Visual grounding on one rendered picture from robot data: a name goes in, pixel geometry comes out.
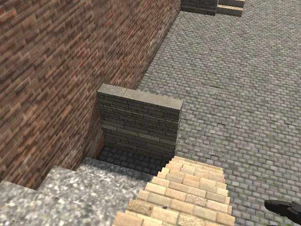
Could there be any robot right hand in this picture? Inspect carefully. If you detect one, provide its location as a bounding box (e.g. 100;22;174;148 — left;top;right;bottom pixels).
264;200;301;226

